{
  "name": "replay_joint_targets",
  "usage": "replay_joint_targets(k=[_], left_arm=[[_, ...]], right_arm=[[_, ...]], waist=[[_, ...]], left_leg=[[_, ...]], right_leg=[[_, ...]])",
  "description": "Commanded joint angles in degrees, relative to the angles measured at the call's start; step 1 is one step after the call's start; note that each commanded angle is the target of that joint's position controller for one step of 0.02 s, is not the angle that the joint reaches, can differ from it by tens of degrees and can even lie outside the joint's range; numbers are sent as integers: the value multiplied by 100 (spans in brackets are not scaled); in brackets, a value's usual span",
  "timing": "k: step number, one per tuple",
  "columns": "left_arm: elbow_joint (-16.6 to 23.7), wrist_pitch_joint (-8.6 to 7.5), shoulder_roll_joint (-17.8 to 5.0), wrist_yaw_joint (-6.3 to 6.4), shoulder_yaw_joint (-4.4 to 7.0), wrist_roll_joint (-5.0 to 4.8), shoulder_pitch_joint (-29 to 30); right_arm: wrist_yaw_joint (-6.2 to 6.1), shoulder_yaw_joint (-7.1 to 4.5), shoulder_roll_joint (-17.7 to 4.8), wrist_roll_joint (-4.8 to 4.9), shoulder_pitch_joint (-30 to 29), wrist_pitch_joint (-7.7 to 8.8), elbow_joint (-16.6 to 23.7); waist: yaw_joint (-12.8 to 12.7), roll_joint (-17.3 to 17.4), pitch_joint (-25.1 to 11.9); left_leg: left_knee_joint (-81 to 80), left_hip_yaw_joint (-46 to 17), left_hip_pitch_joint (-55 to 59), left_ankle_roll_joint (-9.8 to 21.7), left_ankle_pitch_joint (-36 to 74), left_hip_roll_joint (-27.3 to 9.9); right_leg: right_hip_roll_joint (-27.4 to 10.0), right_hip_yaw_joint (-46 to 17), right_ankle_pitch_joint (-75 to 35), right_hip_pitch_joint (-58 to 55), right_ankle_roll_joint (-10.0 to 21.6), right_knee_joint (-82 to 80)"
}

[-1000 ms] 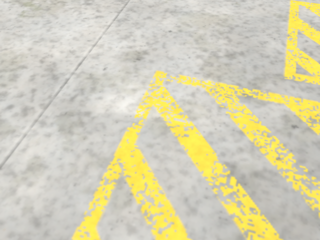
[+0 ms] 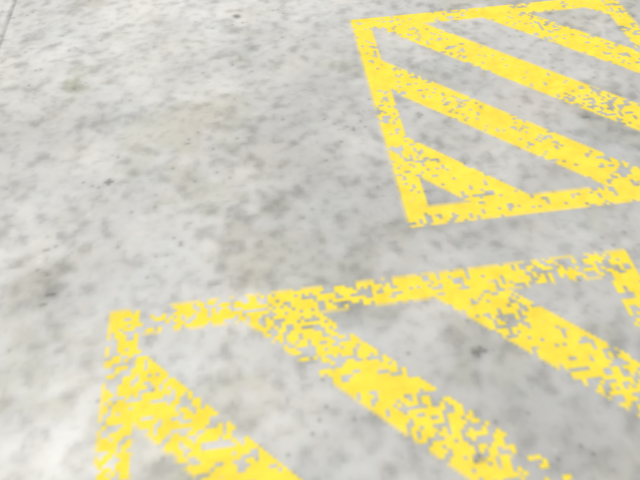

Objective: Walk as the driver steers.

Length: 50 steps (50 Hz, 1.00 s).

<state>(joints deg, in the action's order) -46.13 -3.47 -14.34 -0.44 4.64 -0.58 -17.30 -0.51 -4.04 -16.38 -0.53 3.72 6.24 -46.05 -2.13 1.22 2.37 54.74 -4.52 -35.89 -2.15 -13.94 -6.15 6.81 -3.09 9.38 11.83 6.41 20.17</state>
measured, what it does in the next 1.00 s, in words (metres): walks ahead: left foot, then right foot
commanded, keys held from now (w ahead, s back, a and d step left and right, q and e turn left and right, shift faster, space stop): e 0.46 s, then q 0.54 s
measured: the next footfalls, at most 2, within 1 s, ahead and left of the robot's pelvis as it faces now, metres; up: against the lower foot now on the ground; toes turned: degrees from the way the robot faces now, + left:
left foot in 0.22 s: +0.30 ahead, +0.12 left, +0.00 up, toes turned -12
right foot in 0.62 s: +0.18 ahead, -0.12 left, +0.00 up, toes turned -19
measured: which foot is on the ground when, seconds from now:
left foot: up 0.00-0.20, down 0.22-0.64, up 0.66-0.98, down 1.00-1.00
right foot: down 0.00-0.22, up 0.24-0.60, down 0.62-1.00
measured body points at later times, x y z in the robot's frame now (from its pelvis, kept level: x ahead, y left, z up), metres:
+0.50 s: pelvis +0.16 +0.04 -0.01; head +0.20 +0.03 +0.44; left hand +0.38 +0.27 -0.11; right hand +0.22 -0.26 -0.12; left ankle +0.27 +0.13 -0.74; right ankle +0.14 -0.10 -0.69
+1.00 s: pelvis +0.18 +0.03 -0.02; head +0.21 +0.04 +0.43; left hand +0.38 +0.28 -0.13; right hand +0.26 -0.28 -0.12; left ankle +0.19 +0.12 -0.75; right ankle +0.14 -0.10 -0.74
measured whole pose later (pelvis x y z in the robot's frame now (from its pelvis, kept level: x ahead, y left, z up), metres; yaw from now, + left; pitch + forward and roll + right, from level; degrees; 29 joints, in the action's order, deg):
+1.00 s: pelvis +0.18 +0.03 -0.02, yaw -9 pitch +1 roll -1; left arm -40.2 1.7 -16.5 2.6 4.5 -0.5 -7.4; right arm 1.7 -4.2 -17.8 1.1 10.0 -2.5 -43.5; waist 0.6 -1.7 2.1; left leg 35.7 4.3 -17.7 0.9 -16.9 -0.4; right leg -6.0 8.0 19.9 16.5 -1.7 36.0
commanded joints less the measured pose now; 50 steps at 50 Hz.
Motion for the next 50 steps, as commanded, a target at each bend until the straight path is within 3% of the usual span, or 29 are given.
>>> replay_joint_targets(k=[1,3,6,9,10,11,12,13,14,15,16,18,20,23,27,29,30,31,32,33,35,36,38,40,42,45,48,49,50], left_arm=[[476,-13,-1079,145,267,-20,215],[440,89,-1078,170,276,-46,-7],[421,197,-975,214,253,-74,-122],[612,253,-889,294,231,-49,193],[724,250,-783,293,193,-46,346],[914,223,-475,285,84,51,356],[862,202,-227,259,17,-3,-971],[723,241,-928,213,103,-65,-1329],[733,350,-1273,229,218,-112,-665],[800,472,-1294,270,244,-96,-229],[861,582,-1251,306,262,-64,-39],[951,682,-899,294,194,-78,-87],[1045,659,-687,294,133,-62,-40],[1197,622,-660,242,87,-18,226],[1163,597,-599,144,17,61,276],[942,575,-470,96,-10,118,-53],[898,569,-499,90,-17,165,-93],[959,571,-918,141,42,228,-133],[1094,584,-1133,173,23,319,466],[1175,518,-936,149,4,349,846],[1106,406,-1054,165,66,280,984],[1085,366,-1093,195,85,228,954],[1048,328,-1036,268,91,196,718],[1013,322,-994,321,114,125,630],[1026,352,-988,340,142,95,842],[1025,441,-1052,332,197,86,1060],[942,484,-1120,336,237,-48,1169],[837,478,-1039,331,228,-81,1012],[783,454,-827,307,192,29,730]], right_arm=[[-26,-42,-249,-61,-145,-20,354],[16,-19,-212,-8,-407,-25,477],[61,-55,-375,46,-633,-66,656],[87,-151,-658,-2,-236,24,598],[68,-181,-753,-70,116,77,539],[19,-235,-1073,-204,657,83,526],[8,-217,-1184,-291,828,-10,531],[21,-228,-994,-46,749,-118,551],[-18,-116,-566,-6,459,-203,731],[-45,-44,-417,-38,226,-306,752],[-62,-14,-390,-50,36,-386,770],[-86,-64,-582,-125,-122,-450,720],[-106,-105,-645,-111,-71,-452,676],[-136,-162,-771,-51,-69,-490,657],[-25,-135,-824,59,85,-568,497],[68,-17,-609,151,-30,-579,404],[131,92,-328,169,206,-549,267],[226,203,-50,32,459,-498,247],[250,229,70,-40,697,-460,274],[199,127,-428,-19,429,-493,246],[119,18,-653,49,294,-555,222],[72,-30,-762,44,328,-593,214],[78,-77,-748,112,420,-645,277],[91,-96,-595,175,497,-690,335],[102,-69,-445,184,491,-747,374],[177,-51,-415,203,501,-816,481],[268,-94,-464,194,810,-850,509],[243,-140,-550,154,963,-847,487],[164,-281,-1036,119,1046,-826,545]], waist=[[174,-391,-266],[-2,-590,-453],[-53,-755,-537],[225,-889,-670],[428,-793,-874],[565,-133,-1597],[31,1361,-2411],[4,1288,-2661],[232,739,-1944],[250,389,-1450],[211,359,-1057],[65,617,-640],[102,700,-718],[190,648,-988],[231,671,-980],[-24,590,-904],[-40,484,-868],[152,-283,-964],[565,-1349,-775],[353,-1169,-559],[304,-1297,-185],[241,-1438,-97],[128,-1356,-193],[94,-1004,-404],[118,-809,-512],[119,-889,-683],[335,-922,-780],[395,-752,-789],[271,290,-816]], left_leg=[[-1242,346,578,-152,1050,407],[-1900,401,922,-114,1794,690],[-2467,172,1002,-55,1762,835],[-2950,15,1336,152,1511,778],[-3322,19,1986,320,2227,571],[-2966,-794,3435,721,4120,-488],[-2737,-2634,5108,1949,5841,-2067],[-2932,-3337,4937,2186,4112,-2307],[-3089,-2484,4386,1912,3020,-1807],[-3273,-1806,3714,1647,2211,-1429],[-3480,-1436,3047,1549,1660,-1185],[-3896,-642,2078,1446,1314,-766],[-3995,-307,2154,1571,1604,-797],[-4009,-82,2400,1686,1788,-1050],[-3943,-23,2221,1645,1185,-948],[-3643,73,1866,1362,648,-734],[-3486,176,1491,960,221,-515],[-2744,522,1084,403,-483,-79],[-2587,805,1159,62,-1120,272],[-2222,597,1835,-28,-861,252],[-1991,747,1434,-13,-284,469],[-1724,709,1241,-11,-406,470],[-621,582,811,4,-1399,421],[94,404,315,-13,-1876,291],[-63,485,364,-65,-1698,245],[-729,785,930,-65,-1230,362],[-2023,1089,1721,169,-255,590],[-2664,1001,2211,336,437,701],[-3115,-105,3002,671,2239,90]], right_leg=[[-1055,-711,-3086,492,707,-356],[-955,-750,-2845,474,448,-142],[-1081,-1283,-2153,84,289,264],[-1129,-1851,-1914,-344,162,1038],[-847,-1753,-1783,-225,-31,1631],[-443,-1321,-434,500,-313,3033],[335,-871,3580,1934,-642,4587],[-247,-837,3225,2336,-799,5403],[-462,-644,2710,2629,-970,5703],[-620,-420,2317,2683,-1055,5622],[-756,-347,2078,2576,-1090,5502],[-814,-41,1713,2007,-1060,4983],[-863,122,1577,1867,-1051,4403],[-1049,169,1208,1587,-987,3596],[-839,311,1136,719,-775,2335],[-706,450,323,-222,-588,856],[-763,294,-36,-885,-457,168],[-1735,-826,-576,-1372,-203,-119],[-2506,-1359,-270,-346,380,-231],[-2285,-1073,709,523,491,-389],[-1834,-618,1256,389,118,-339],[-1965,-642,764,308,148,-294],[-2423,-803,-1261,-61,506,-25],[-2711,-833,-2482,-609,761,202],[-2664,-587,-2753,-735,738,304],[-2557,-204,-2808,-648,639,454],[-2471,138,-2315,-453,315,891],[-2300,390,-1689,-167,8,1275],[-1815,946,-247,714,-536,2398]])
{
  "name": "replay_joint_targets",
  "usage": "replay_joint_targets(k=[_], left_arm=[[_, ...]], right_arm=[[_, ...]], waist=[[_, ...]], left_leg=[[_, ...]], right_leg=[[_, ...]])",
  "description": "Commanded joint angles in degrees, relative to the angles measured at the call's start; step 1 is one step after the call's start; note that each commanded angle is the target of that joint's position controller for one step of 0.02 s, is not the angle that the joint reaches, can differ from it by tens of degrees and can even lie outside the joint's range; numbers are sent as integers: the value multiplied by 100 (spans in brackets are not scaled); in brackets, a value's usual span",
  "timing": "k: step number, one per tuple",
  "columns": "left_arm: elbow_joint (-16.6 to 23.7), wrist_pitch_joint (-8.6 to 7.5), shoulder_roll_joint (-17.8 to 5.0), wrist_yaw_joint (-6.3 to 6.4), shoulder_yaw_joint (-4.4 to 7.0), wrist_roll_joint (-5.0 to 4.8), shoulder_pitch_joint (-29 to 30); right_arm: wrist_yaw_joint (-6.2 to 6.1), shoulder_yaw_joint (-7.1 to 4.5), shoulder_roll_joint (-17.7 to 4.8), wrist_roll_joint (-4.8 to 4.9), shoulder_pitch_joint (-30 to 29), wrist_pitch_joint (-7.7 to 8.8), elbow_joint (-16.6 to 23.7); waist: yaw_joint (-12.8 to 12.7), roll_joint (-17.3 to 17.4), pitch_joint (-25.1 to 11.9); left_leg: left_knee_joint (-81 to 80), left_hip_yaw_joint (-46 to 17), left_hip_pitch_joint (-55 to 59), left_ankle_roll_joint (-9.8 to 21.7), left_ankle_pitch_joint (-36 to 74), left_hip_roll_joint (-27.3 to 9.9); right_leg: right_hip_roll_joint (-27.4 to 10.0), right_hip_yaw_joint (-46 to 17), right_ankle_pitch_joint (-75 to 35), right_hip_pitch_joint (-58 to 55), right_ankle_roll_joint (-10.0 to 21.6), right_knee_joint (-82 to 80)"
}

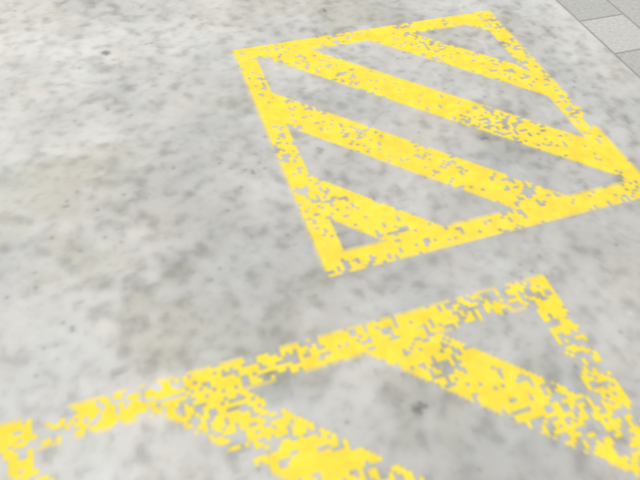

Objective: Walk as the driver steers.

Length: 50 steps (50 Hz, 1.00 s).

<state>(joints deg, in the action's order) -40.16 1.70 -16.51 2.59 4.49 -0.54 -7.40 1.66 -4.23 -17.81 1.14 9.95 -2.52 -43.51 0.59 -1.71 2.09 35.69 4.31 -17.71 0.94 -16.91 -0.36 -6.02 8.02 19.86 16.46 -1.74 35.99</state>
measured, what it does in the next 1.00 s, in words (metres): walks ahead, turning left: right foot, then left foot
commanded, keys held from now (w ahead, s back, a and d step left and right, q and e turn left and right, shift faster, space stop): q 0.12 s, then w+q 0.42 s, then w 0.46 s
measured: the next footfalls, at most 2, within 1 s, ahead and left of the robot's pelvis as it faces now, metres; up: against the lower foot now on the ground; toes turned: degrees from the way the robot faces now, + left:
right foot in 0.52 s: +0.18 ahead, -0.10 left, +0.00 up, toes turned +24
left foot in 0.96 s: +0.34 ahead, +0.27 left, +0.00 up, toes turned +27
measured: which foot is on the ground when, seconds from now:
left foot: down 0.00-0.52, up 0.54-0.94, down 0.96-1.00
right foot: down 0.00-0.00, up 0.02-0.50, down 0.52-0.98, up 1.00-1.00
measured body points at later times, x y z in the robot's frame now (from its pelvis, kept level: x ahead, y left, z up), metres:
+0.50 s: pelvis +0.07 +0.00 +0.02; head +0.08 +0.01 +0.47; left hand +0.17 +0.32 -0.06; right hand +0.23 -0.26 -0.08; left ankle -0.01 +0.09 -0.72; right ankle +0.14 -0.12 -0.72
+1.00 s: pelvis +0.26 +0.12 +0.00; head +0.30 +0.14 +0.44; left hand +0.12 +0.36 -0.13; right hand +0.58 +0.01 -0.07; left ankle +0.31 +0.25 -0.73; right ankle +0.16 -0.11 -0.69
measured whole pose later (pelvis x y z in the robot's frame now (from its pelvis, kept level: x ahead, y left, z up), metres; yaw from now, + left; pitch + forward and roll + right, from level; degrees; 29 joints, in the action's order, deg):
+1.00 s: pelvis +0.26 +0.12 +0.00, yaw +25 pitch +3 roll -1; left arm -49.7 -3.6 -17.0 0.0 3.0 -1.0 -24.6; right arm 2.1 -2.1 -15.8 0.5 2.6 4.1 -34.0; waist -4.6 0.1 2.3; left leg 34.1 1.9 -28.8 3.5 -8.4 0.3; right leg -3.2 -0.8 27.5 5.2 -0.9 42.9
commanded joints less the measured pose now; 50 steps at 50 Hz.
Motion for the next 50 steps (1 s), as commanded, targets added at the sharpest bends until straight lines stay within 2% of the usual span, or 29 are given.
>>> replay_joint_targets(k=[1,2,3,4,5,6,8,10,11,15,20,22,24,25,26,27,28,29,30,32,34,39,43,45,46,47,48,49,50], left_arm=[[583,-96,-283,11,68,277,185],[620,-134,-504,31,118,183,614],[575,-126,-621,26,162,46,572],[455,-115,-668,59,194,49,459],[389,-101,-731,105,224,98,425],[354,-94,-744,118,245,109,328],[300,-143,-634,36,232,74,89],[354,-223,-603,-37,216,27,310],[400,-278,-597,-60,210,22,451],[428,-533,-530,-166,173,17,659],[455,-768,-547,-302,160,-64,707],[437,-847,-606,-329,185,-111,563],[321,-914,-615,-320,220,-123,150],[232,-930,-721,-286,271,-100,-224],[121,-932,-985,-228,337,-5,-968],[12,-881,-1466,-238,413,174,-1435],[-40,-880,-1353,-295,406,144,-1332],[15,-872,-933,-291,284,47,-1143],[33,-855,-717,-287,204,33,-1033],[0,-819,-595,-270,122,81,-902],[-57,-839,-618,-265,107,90,-957],[-278,-771,-847,-251,119,-28,-1145],[-490,-686,-1049,-275,137,-130,-1490],[-562,-620,-1119,-265,148,-148,-1503],[-579,-586,-1169,-250,153,-154,-1454],[-595,-561,-1111,-233,119,-140,-1484],[-511,-580,-916,-214,22,-39,-1484],[-265,-677,-182,-250,-224,47,-2095],[-383,-808,-510,-276,-164,-32,-1912]], right_arm=[[-101,-416,-1662,-172,514,102,432],[-49,-326,-1396,-331,798,231,472],[-47,-277,-1261,-307,533,332,503],[-96,-268,-1147,-177,226,362,543],[-155,-215,-986,-60,-2,338,594],[-208,-174,-905,-17,-106,297,633],[-273,-167,-851,2,121,254,644],[-309,-160,-826,12,275,275,674],[-328,-166,-858,-3,321,293,675],[-346,-223,-998,-22,460,354,683],[-266,-246,-1040,21,542,361,730],[-243,-230,-991,28,534,348,756],[-239,-178,-826,42,406,326,817],[-239,-118,-620,24,367,340,858],[-232,8,-214,-17,301,370,941],[-245,70,-24,54,336,433,1228],[-252,-24,-492,115,391,491,1235],[-239,-93,-725,86,380,498,1095],[-216,-105,-686,29,431,503,967],[-144,-86,-527,4,269,559,985],[-94,-26,-338,-15,93,595,1036],[-7,156,-1,-58,-650,669,1240],[90,132,-120,28,-1070,706,1388],[111,59,-295,33,-946,715,1398],[94,-19,-431,8,-567,713,1309],[53,-150,-641,-12,212,691,1071],[-20,-267,-915,-35,1166,649,871],[-53,-385,-1614,-154,1677,630,784],[-36,-267,-1154,-100,1821,625,754]], waist=[[59,2158,-665],[478,1329,-1169],[299,966,-951],[138,667,-773],[61,576,-671],[-38,635,-689],[-57,711,-902],[88,835,-625],[134,918,-453],[246,978,-300],[293,1035,-213],[194,1043,-231],[-118,956,-273],[-313,843,-399],[-606,281,-790],[-520,-988,-866],[-412,-1079,-394],[-402,-810,-6],[-349,-620,87],[-259,-527,184],[-264,-509,158],[-461,-403,175],[-529,-460,245],[-323,-520,162],[-40,-513,-98],[369,-402,-602],[812,-199,-1283],[550,1456,-2262],[713,1518,-2725]], left_leg=[[-1416,-3339,1739,1569,4664,-2079],[-1509,-3558,1818,2162,4463,-2309],[-1456,-3025,1732,1957,4095,-2038],[-1406,-2624,1631,1608,3590,-1688],[-1404,-2456,1541,1378,3360,-1520],[-1452,-2280,1307,1276,3339,-1341],[-1779,-2276,1327,1245,1488,-1085],[-2233,-2601,1325,1248,-617,-1031],[-2368,-2744,1300,1251,-961,-1049],[-2370,-2832,1194,1243,-845,-994],[-2190,-3135,683,1269,-1073,-862],[-2073,-3341,509,1215,-1119,-807],[-1730,-3326,115,1014,-1219,-556],[-1301,-3159,-337,818,-1266,-351],[1,-2597,-1133,507,-1671,26],[1600,-1582,-2461,264,-1994,676],[2486,-1464,-3170,169,-1718,180],[2844,-1447,-3329,121,-1230,6],[2978,-1368,-3270,71,-786,-48],[2841,-1335,-3090,28,-171,-215],[2566,-1115,-2898,-61,284,-247],[782,-521,-2143,-213,1312,-348],[-101,-370,-1546,-29,1369,-201],[-397,-311,-1168,183,1116,-79],[-586,-182,-531,327,1107,78],[-735,-47,605,504,1204,245],[-508,-604,2230,742,1224,-304],[-808,-3457,4335,1681,275,-2015],[-1714,-4873,4254,1852,-376,-2250]], right_leg=[[503,-91,1831,2061,-297,2354],[600,-1092,2276,2223,-257,3316],[505,-1249,1842,2391,-181,3573],[419,-1272,1313,2481,-148,3455],[355,-1320,898,2517,-162,3257],[375,-1322,607,2226,-197,3177],[465,-1222,21,2057,-212,2865],[477,-1229,-311,2252,-198,2121],[497,-1249,-390,2294,-211,1736],[582,-1290,-668,1914,-244,491],[756,-1227,-509,1108,-120,-359],[800,-1216,-580,602,-22,-681],[778,-1125,-991,-327,114,-1292],[522,-1257,-995,-1096,228,-1400],[-375,-2142,-368,-2187,542,-1537],[-1444,-4190,1402,-2758,1228,-2222],[-1831,-4971,2344,-2368,1575,-2433],[-1543,-4424,2202,-2131,1486,-2431],[-1201,-3811,1643,-1986,1314,-2443],[-901,-2997,469,-1593,1189,-2552],[-721,-2404,-403,-1346,1227,-2697],[-506,-1447,-1698,-1013,1215,-2767],[-784,-1387,-2015,-1225,1143,-2669],[-918,-1348,-2908,-1551,1043,-2370],[-841,-1162,-3959,-1614,943,-1851],[-608,-895,-4760,-1433,808,-885],[-398,-729,-3954,-459,605,514],[511,-600,-582,1770,191,2964],[656,-1459,1236,2343,226,3744]])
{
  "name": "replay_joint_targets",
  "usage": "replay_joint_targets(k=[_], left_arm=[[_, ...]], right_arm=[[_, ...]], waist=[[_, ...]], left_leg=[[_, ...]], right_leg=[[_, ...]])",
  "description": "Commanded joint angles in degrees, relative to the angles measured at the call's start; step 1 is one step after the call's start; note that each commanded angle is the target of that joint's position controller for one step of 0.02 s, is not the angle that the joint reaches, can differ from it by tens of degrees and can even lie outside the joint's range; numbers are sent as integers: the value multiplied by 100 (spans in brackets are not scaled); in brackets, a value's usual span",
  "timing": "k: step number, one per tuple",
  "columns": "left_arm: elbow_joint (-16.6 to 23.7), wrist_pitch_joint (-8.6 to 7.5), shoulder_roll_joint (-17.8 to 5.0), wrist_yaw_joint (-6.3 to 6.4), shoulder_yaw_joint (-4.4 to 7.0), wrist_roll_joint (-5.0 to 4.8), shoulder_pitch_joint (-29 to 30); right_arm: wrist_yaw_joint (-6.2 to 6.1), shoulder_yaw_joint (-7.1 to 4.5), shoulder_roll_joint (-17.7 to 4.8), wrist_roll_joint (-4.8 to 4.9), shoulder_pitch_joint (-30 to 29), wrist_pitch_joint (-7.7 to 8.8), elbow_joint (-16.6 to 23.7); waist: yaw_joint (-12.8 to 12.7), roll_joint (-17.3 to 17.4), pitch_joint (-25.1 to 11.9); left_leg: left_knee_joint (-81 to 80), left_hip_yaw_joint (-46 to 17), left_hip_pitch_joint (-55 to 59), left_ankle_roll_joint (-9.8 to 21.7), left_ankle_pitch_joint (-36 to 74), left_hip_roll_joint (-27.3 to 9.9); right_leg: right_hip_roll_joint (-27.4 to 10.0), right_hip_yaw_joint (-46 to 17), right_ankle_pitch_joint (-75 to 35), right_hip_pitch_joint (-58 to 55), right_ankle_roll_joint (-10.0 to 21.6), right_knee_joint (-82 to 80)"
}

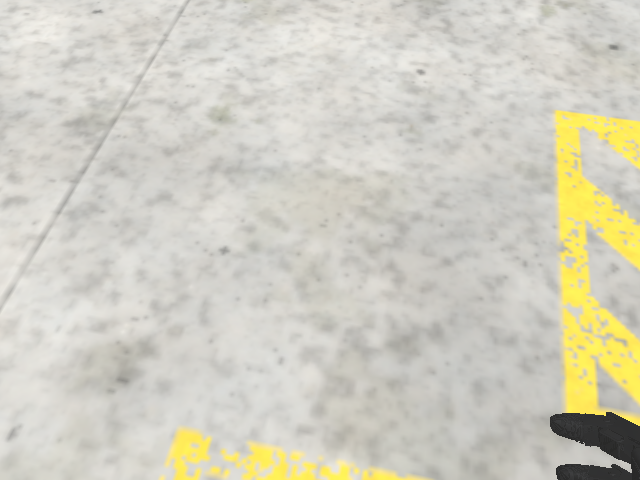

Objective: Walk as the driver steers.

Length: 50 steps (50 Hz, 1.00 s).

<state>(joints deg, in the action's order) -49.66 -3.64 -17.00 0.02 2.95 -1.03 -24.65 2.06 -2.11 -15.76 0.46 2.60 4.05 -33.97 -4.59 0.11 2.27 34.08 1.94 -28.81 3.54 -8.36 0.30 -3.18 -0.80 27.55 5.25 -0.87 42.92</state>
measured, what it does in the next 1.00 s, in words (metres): walks ahead: right foot, then left foot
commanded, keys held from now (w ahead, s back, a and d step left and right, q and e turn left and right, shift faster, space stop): w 0.92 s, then w+e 0.08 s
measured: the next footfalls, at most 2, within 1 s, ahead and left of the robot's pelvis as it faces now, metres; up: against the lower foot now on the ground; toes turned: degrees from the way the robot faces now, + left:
right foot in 0.48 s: +0.45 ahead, -0.13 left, +0.00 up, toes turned -2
left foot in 1.00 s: +0.74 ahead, +0.11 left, +0.00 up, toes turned +1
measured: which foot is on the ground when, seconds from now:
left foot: down 0.00-0.50, up 0.52-0.98, down 1.00-1.00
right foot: up 0.00-0.46, down 0.48-1.00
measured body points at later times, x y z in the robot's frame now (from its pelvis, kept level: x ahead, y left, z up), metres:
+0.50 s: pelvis +0.29 -0.03 +0.00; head +0.32 -0.04 +0.45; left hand +0.51 +0.20 -0.07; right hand +0.28 -0.32 -0.13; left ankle +0.10 +0.10 -0.71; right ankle +0.41 -0.13 -0.72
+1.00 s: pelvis +0.57 -0.01 +0.01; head +0.60 -0.01 +0.46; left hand +0.56 +0.28 -0.12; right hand +0.80 -0.24 -0.07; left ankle +0.70 +0.10 -0.72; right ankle +0.41 -0.13 -0.72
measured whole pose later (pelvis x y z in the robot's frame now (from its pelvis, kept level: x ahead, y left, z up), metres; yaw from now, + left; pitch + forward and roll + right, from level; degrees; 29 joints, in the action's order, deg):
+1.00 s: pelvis +0.57 -0.01 +0.01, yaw -1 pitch +2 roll -2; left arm -50.5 -2.8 -17.4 0.0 3.1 -1.2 -22.3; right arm 2.4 -1.5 -14.8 0.6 2.6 4.9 -39.3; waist -4.9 1.6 1.1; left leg 27.5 0.2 -28.1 2.8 -1.7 -2.2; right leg 1.5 1.2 23.4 -3.0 0.4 18.7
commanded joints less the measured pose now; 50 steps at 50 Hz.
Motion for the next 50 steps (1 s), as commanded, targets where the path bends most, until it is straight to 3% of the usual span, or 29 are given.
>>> replay_joint_targets(k=[1,2,3,5,7,10,14,16,19,21,22,23,24,25,26,27,28,29,30,32,34,40,43,45,48,49,50], left_arm=[[756,-316,-863,-49,119,-160,379],[844,-330,-816,-41,90,-145,734],[850,-309,-747,-25,91,-31,869],[762,-179,-587,-39,89,15,628],[738,-72,-418,-30,53,42,588],[940,-49,-361,-9,22,113,1186],[1149,-160,-212,-131,-64,61,2072],[1269,-190,-238,-197,-70,22,2411],[1434,-213,-358,-290,-37,20,2685],[1430,-221,-459,-318,3,34,2527],[1367,-222,-566,-304,58,44,2219],[1161,-215,-761,-258,179,58,1486],[949,-197,-1089,-198,298,88,513],[872,-172,-1699,-173,432,179,-7],[834,-157,-1243,-195,320,71,-154],[859,-153,-972,-178,219,41,228],[915,-140,-833,-161,175,54,604],[929,-138,-682,-168,127,97,914],[958,-169,-535,-180,80,159,1102],[918,-237,-532,-194,92,155,1200],[809,-286,-648,-171,128,123,1153],[530,-198,-846,-51,172,51,724],[336,-125,-937,-41,197,9,380],[234,-53,-970,-21,218,-10,275],[154,43,-1053,24,258,-38,309],[169,73,-1081,34,258,-43,450],[201,82,-912,39,189,2,471]], right_arm=[[-62,-368,-1102,-19,2122,-17,-222],[-62,-313,-941,-1,1733,-15,-200],[-43,-261,-782,-32,1412,-8,-200],[-23,-225,-622,-91,1073,52,-188],[-26,-251,-669,-41,1046,148,-293],[-78,-289,-781,-38,1220,194,-486],[-157,-324,-955,14,1548,128,-675],[-165,-351,-1054,55,1815,92,-818],[-195,-380,-1103,89,2007,-2,-992],[-224,-404,-1154,92,2008,-71,-1058],[-238,-412,-1203,82,1938,-103,-1062],[-253,-382,-1149,62,1871,-144,-1060],[-280,-270,-917,-25,1924,-153,-973],[-233,-68,-270,-39,2666,-41,-803],[-201,-89,-493,20,2504,88,-903],[-160,-217,-940,184,1938,154,-764],[-163,-198,-932,197,1523,185,-650],[-181,-201,-870,99,1305,176,-614],[-192,-230,-826,44,1371,118,-645],[-199,-196,-604,30,1638,-11,-752],[-225,-176,-517,-10,1484,-77,-698],[-144,-78,-288,-8,280,32,-417],[-56,-67,-310,42,-226,80,-256],[9,-80,-369,53,-422,108,-151],[53,-151,-552,30,-199,155,-147],[32,-231,-681,12,307,173,-275],[-27,-378,-975,-13,1196,180,-526]], waist=[[1149,1003,-1643],[992,654,-1047],[800,419,-637],[439,585,-429],[306,518,-315],[398,302,-43],[728,244,154],[864,235,221],[863,253,261],[723,353,116],[530,445,-107],[134,401,-590],[-247,173,-1406],[0,-1208,-2294],[-178,-1423,-2664],[-176,-977,-1685],[-42,-555,-1087],[133,-295,-637],[338,-397,-478],[533,-506,-463],[576,-424,-296],[172,-299,22],[-30,-295,159],[-36,-326,216],[226,-424,63],[558,-440,-222],[964,-327,-861]], left_leg=[[-1645,-3736,4635,1293,-1317,-2090],[-1731,-2962,3777,1147,-895,-1837],[-1896,-2434,3019,1074,-401,-1590],[-2289,-1864,2137,1042,133,-1297],[-2532,-1494,1814,1133,599,-1262],[-2694,-1070,1810,1117,1019,-1182],[-2749,-607,1870,873,866,-1004],[-2678,-664,2176,858,716,-1159],[-2350,-764,2911,757,996,-1444],[-1996,-779,3257,639,1681,-1522],[-1575,-709,3329,560,2596,-1449],[-656,-494,3201,421,3426,-1189],[776,-277,2341,218,2707,-901],[3136,-104,-83,-252,-94,66],[3942,-915,-951,-276,-2462,316],[4254,-957,-1513,-216,-2204,-50],[4016,-743,-1498,-170,-1679,-360],[3616,-635,-1320,-186,-1289,-564],[3309,-675,-950,-201,-998,-741],[3068,-616,-510,-296,-759,-796],[2675,-570,-642,-413,-437,-838],[485,-335,-670,-483,1323,-666],[-64,-283,-698,-423,1402,-543],[-306,-321,-820,-303,1107,-493],[-568,-273,-276,-88,458,-325],[-759,-117,504,22,427,-152],[-707,-140,1918,198,606,-210]], right_leg=[[40,-505,142,4019,207,3327],[-220,-333,-375,3972,246,3091],[-381,-267,-739,3774,217,2745],[-567,-307,-1186,3131,154,2381],[-581,-243,-1416,3060,40,2111],[-591,-235,-2264,3400,-93,1179],[-310,8,-3456,3045,-40,-420],[-223,3,-3556,3019,19,-807],[-145,-68,-3086,3206,223,-1215],[-24,21,-2595,2907,368,-1352],[147,180,-2380,2403,471,-1409],[347,378,-2423,1373,636,-1523],[-173,-128,-2714,-309,916,-1217],[-1673,-2851,-1763,-2624,1880,-1463],[-1930,-4342,-989,-2925,2075,-2393],[-1761,-3513,-666,-2259,1754,-2505],[-1537,-2745,-988,-1406,1569,-2594],[-1311,-2212,-1520,-604,1488,-2763],[-1116,-1838,-1944,-70,1420,-2941],[-974,-1435,-2406,420,1494,-3242],[-938,-1075,-2794,592,1564,-3451],[-658,-311,-2943,320,1280,-3583],[-854,-367,-2797,-110,1277,-3459],[-1045,-446,-2957,-529,1230,-3257],[-1171,-623,-3818,-847,1084,-2713],[-1015,-533,-4611,-750,986,-2139],[-682,-335,-4745,-278,815,-1084]])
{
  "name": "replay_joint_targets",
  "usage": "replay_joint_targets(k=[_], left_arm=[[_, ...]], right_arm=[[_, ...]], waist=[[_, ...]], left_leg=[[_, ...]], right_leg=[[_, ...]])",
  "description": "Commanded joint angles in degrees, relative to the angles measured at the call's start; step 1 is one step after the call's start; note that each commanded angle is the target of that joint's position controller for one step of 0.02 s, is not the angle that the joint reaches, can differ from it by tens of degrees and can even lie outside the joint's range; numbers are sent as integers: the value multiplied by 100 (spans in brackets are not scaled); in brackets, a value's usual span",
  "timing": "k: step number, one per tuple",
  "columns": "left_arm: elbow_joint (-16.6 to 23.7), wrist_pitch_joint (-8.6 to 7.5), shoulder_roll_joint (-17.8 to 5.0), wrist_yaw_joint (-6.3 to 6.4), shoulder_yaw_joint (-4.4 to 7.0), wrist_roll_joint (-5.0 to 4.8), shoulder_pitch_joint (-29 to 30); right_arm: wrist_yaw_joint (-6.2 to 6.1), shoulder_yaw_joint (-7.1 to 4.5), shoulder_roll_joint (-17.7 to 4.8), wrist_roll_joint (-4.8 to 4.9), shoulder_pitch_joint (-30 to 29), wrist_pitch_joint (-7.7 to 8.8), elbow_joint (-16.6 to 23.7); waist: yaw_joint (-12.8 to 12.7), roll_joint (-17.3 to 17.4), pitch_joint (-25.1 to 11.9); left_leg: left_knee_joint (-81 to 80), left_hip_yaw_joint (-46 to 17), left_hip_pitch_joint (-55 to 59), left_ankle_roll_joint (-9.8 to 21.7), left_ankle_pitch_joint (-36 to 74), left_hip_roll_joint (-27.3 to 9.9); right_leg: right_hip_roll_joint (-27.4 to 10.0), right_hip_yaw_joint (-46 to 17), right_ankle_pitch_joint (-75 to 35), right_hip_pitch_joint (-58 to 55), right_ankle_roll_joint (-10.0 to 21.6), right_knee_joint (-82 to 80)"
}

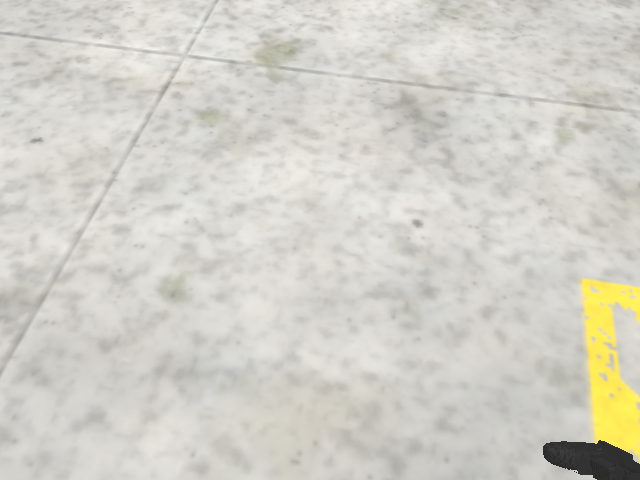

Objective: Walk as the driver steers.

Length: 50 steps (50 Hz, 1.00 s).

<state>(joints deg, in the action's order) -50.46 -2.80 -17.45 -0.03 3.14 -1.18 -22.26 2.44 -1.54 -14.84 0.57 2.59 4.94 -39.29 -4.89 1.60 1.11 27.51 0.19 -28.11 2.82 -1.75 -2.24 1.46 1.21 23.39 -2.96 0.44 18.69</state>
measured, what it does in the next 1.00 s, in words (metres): walks ahead, turning right: right foot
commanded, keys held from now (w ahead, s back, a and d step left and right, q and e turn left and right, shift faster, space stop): w+e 1.00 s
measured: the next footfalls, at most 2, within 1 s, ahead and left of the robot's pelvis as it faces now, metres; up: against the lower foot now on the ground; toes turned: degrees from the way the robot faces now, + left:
right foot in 0.54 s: +0.43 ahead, -0.16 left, +0.00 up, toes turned -19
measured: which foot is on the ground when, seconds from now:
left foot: down 0.00-0.56, up 0.58-1.00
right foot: down 0.00-0.02, up 0.04-0.52, down 0.54-1.00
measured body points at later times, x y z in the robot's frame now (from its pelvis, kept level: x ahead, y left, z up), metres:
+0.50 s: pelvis +0.26 -0.02 +0.00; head +0.29 -0.04 +0.45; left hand +0.52 +0.16 -0.09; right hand +0.22 -0.30 -0.13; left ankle +0.13 +0.12 -0.73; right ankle +0.39 -0.16 -0.71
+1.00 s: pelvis +0.54 -0.11 +0.01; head +0.55 -0.14 +0.46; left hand +0.72 +0.12 -0.09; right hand +0.62 -0.44 -0.07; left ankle +0.75 -0.08 -0.71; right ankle +0.39 -0.15 -0.73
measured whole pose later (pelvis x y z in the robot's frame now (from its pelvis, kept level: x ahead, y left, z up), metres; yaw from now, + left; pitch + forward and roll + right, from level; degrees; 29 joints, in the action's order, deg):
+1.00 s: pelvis +0.54 -0.11 +0.01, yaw -32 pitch +2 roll +0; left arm -42.4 -1.9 -16.7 1.1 4.6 -1.3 -21.5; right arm 1.6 -2.7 -16.0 0.3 0.3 6.3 -40.5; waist -5.0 2.5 1.1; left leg 27.8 -4.8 -30.3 -2.0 0.1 -0.3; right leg 6.4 -11.9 22.0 3.7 4.2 24.7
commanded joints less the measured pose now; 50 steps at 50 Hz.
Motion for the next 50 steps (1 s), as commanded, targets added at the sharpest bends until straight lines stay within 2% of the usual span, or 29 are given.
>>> replay_joint_targets(k=[1,2,3,4,5,6,8,11,13,17,21,22,24,25,26,27,28,29,30,31,32,33,34,36,38,41,43,47,50], left_arm=[[456,-24,-467,44,13,182,185],[494,-137,73,10,-127,50,-585],[408,-199,-641,-5,33,-93,-159],[568,-225,-851,-14,121,-174,329],[610,-218,-767,13,117,-132,557],[615,-177,-700,25,146,-60,629],[547,-35,-477,18,146,-82,377],[664,115,-275,34,134,-53,555],[778,121,-237,13,130,-26,791],[1016,55,-82,-141,56,-1,1486],[1358,60,-79,-272,33,-5,2098],[1431,65,-115,-303,48,-7,2150],[1503,93,-271,-337,132,-4,1983],[1466,118,-404,-334,211,-9,1658],[1319,136,-615,-312,342,-28,981],[1058,168,-968,-226,547,-35,3],[945,217,-1554,-99,688,-59,-381],[1218,93,-1727,-156,641,-17,-125],[1233,-1,-1182,-209,489,1,-73],[1208,-71,-971,-210,426,10,127],[1250,-99,-817,-203,376,2,521],[1328,-108,-615,-180,313,33,820],[1415,-108,-556,-150,279,90,947],[1420,-133,-645,-90,303,65,903],[1362,-134,-791,-6,341,48,719],[1283,-78,-822,79,350,17,489],[1225,-46,-846,101,358,4,339],[1088,17,-794,126,358,-33,66],[1102,78,-788,156,373,-13,180]], right_arm=[[-143,-552,-1519,-101,2232,66,-134],[-116,-584,-1738,-122,2299,26,-215],[-122,-441,-1125,-70,2192,22,-139],[-147,-370,-922,-52,1845,30,-136],[-148,-329,-812,-70,1477,42,-125],[-139,-295,-650,-84,1212,66,-136],[-140,-291,-544,-137,981,151,-197],[-174,-353,-669,-139,925,225,-358],[-220,-387,-748,-155,988,207,-453],[-294,-434,-925,-115,1108,126,-566],[-317,-506,-1089,-3,1455,-30,-758],[-321,-525,-1132,29,1470,-79,-784],[-348,-570,-1286,77,1358,-166,-765],[-367,-593,-1364,102,1293,-214,-741],[-377,-597,-1397,126,1193,-263,-713],[-394,-543,-1290,116,1162,-262,-680],[-382,-353,-646,-130,1423,-200,-490],[-313,-204,-381,-97,1582,24,-239],[-230,-327,-931,133,870,201,-132],[-201,-320,-952,217,621,303,-34],[-250,-319,-890,96,641,339,-126],[-282,-370,-965,-38,698,306,-189],[-268,-393,-980,-70,799,233,-212],[-268,-377,-837,-129,841,114,-191],[-285,-336,-705,-155,527,47,-78],[-257,-262,-539,-130,-116,61,102],[-203,-230,-497,-81,-479,97,202],[-96,-277,-691,-14,-770,199,350],[-76,-370,-883,2,-341,286,271]], waist=[[1324,264,-1733],[893,1760,-2359],[1167,967,-1904],[1119,702,-1116],[936,324,-730],[787,316,-408],[540,465,-278],[447,264,2],[488,191,106],[739,77,284],[933,26,475],[901,60,472],[680,229,233],[459,338,-14],[52,324,-374],[-444,125,-863],[-225,-1146,-1209],[141,-1586,-2111],[-210,-777,-1788],[-89,-647,-1056],[205,-172,-646],[399,-226,-457],[536,-353,-416],[601,-341,-381],[532,-327,-235],[286,-512,-96],[130,-604,-38],[49,-674,-19],[324,-931,-105]], left_leg=[[190,-1209,3649,620,83,-1138],[-520,-3704,5139,1383,-1266,-2207],[-889,-3690,4756,1168,-2029,-2044],[-1018,-2818,4063,941,-1900,-1898],[-1188,-2242,3349,838,-1393,-1690],[-1389,-1748,2809,791,-979,-1491],[-1736,-1096,2231,764,-476,-1312],[-1987,-382,1997,820,235,-1304],[-2050,17,2114,808,469,-1248],[-2107,710,2309,671,606,-1140],[-1870,966,3097,604,960,-1398],[-1717,1025,3290,557,1280,-1456],[-1097,1187,3519,428,2931,-1478],[-529,1249,3551,363,3822,-1455],[429,1350,3361,256,4240,-1332],[1823,1439,2559,31,3570,-1084],[3810,1410,543,-286,-347,-484],[5231,46,-1101,-454,-3413,576],[5364,-612,-1744,-327,-3016,219],[4986,-528,-1871,-184,-2484,-21],[4455,-524,-1542,-172,-2058,-279],[4002,-535,-1152,-213,-1789,-426],[3839,-552,-825,-262,-1608,-489],[3413,-440,-646,-449,-1407,-457],[2771,-353,-750,-623,-909,-361],[1434,-337,-595,-719,174,-129],[759,-304,-322,-712,637,43],[131,-491,-163,-565,525,178],[-71,-461,380,-317,-179,230]], right_leg=[[-694,-271,-2563,1761,445,3207],[188,-426,986,3815,161,4879],[-113,-1000,973,4370,175,5434],[-352,-886,429,4630,205,5464],[-603,-765,-58,4446,163,5282],[-751,-771,-393,4279,119,5005],[-915,-776,-748,3772,44,4826],[-967,-780,-1151,4028,-64,4502],[-957,-781,-1671,4256,-116,3956],[-861,-331,-2613,4074,-47,2596],[-767,-42,-2367,4293,151,1933],[-712,37,-2158,4280,228,1846],[-408,330,-1607,3787,440,1788],[-189,491,-1305,3304,569,1825],[65,601,-1271,2418,740,1657],[211,397,-1572,865,972,1299],[-1005,-1714,-1507,-803,1502,1131],[-2064,-4966,-313,-1919,2563,80],[-2004,-4595,-218,-1773,2220,-316],[-1799,-3727,-556,-1049,1987,-311],[-1515,-3068,-1159,-202,1757,-289],[-1307,-2604,-1778,398,1646,-345],[-1189,-2406,-2130,777,1624,-461],[-1079,-2108,-2769,1161,1679,-574],[-935,-1816,-2983,1392,1627,-625],[-647,-1562,-2533,1571,1353,-558],[-605,-1608,-2120,1655,1226,-515],[-839,-2176,-1816,1161,1149,-31],[-952,-2577,-2162,890,1023,499]])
